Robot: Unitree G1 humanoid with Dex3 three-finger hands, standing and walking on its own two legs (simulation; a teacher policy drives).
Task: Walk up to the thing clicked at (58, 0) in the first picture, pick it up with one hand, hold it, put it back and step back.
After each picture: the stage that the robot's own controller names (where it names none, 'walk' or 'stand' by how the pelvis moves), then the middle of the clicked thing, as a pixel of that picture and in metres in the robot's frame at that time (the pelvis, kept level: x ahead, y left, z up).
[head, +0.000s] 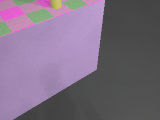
stand; out of the picture +1.00 +0.19 +0.11
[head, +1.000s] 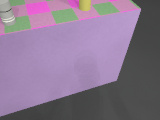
walk; out of the picture +0.92 +0.05 +0.12
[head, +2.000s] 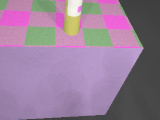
walk; (73, 6) +0.66 +0.06 +0.14
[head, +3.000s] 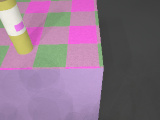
walk; (14, 24) +0.55 +0.28 +0.14
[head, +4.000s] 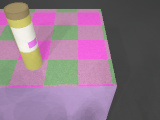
walk; (26, 40) +0.48 +0.23 +0.11
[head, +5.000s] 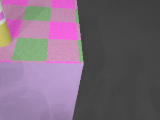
walk; out of the picture +0.57 +0.32 +0.13
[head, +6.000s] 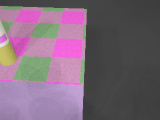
stand; out of the picture +0.52 +0.33 +0.11
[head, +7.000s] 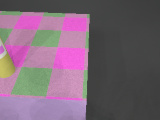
stand; out of the picture +0.46 +0.33 +0.11
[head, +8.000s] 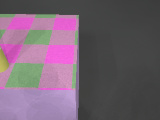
stand; out of the picture +0.49 +0.38 +0.10
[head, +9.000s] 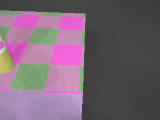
stand; out of the picture +0.48 +0.34 +0.10
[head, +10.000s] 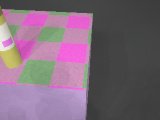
stand; (3, 39) +0.52 +0.31 +0.11
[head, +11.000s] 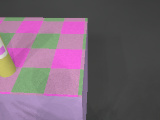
rise first; out of the picture +0.47 +0.36 +0.11
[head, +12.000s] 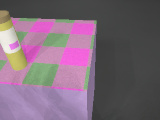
go down; (10, 43) +0.52 +0.35 +0.11
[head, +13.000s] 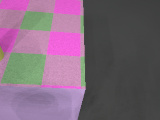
go down; out of the picture +0.48 +0.32 +0.13
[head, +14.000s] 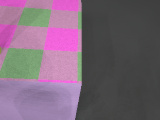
close in; out of the picture +0.50 +0.32 +0.14
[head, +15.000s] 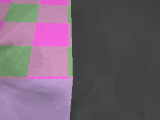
close; out of the picture +0.50 +0.34 +0.16
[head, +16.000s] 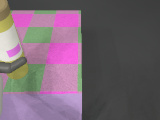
lift; (6, 45) +0.39 +0.21 +0.20
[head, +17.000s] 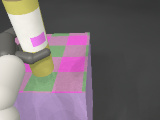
lift; (32, 35) +0.33 +0.14 +0.31
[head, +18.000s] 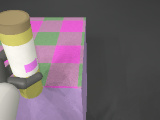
hold; (23, 61) +0.33 +0.18 +0.20
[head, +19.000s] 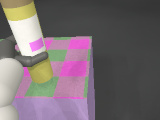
hold; (31, 42) +0.34 +0.16 +0.29
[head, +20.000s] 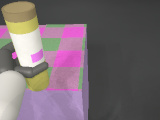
hold; (30, 52) +0.34 +0.16 +0.23
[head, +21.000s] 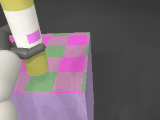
hold; (27, 34) +0.34 +0.16 +0.31
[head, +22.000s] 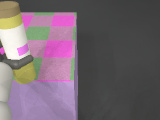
lower; (16, 47) +0.41 +0.20 +0.18
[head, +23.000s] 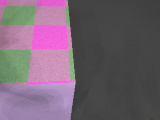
lower; out of the picture +0.47 +0.30 +0.16
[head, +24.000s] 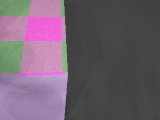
lower; out of the picture +0.48 +0.32 +0.17
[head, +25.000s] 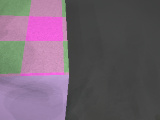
lower; out of the picture +0.48 +0.33 +0.17
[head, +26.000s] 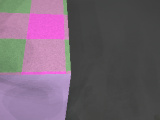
lower; out of the picture +0.48 +0.33 +0.17
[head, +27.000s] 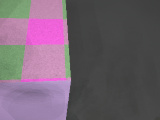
open; out of the picture +0.49 +0.34 +0.16
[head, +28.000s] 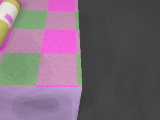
sink last; (2, 21) +0.61 +0.30 +0.06
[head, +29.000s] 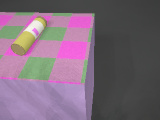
stand; (30, 34) +0.67 +0.33 +0.05
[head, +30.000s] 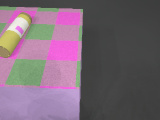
stand; (15, 33) +0.64 +0.33 +0.03
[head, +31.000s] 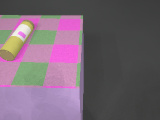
stand; (18, 38) +0.67 +0.34 +0.02
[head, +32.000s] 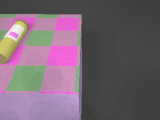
stand; (12, 39) +0.63 +0.35 +0.01
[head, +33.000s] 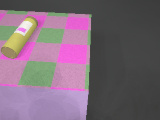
stand; (21, 35) +0.66 +0.32 +0.02
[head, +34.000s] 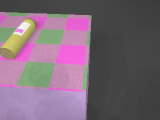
stand; (20, 36) +0.65 +0.34 +0.02
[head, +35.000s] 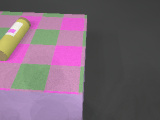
stand; (13, 37) +0.64 +0.36 +0.01
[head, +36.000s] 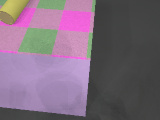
walk; (19, 0) +0.75 +0.30 +0.04
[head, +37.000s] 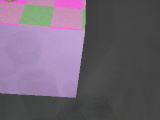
walk; out of the picture +0.86 +0.35 +0.04
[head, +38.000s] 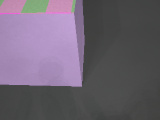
walk; out of the picture +1.02 +0.40 +0.04
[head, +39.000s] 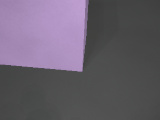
stand; out of the picture +1.29 +0.32 +0.04
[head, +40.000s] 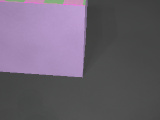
stand; out of the picture +1.27 +0.33 +0.02
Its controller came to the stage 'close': yes
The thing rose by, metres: 0.20
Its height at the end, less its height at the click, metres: -0.09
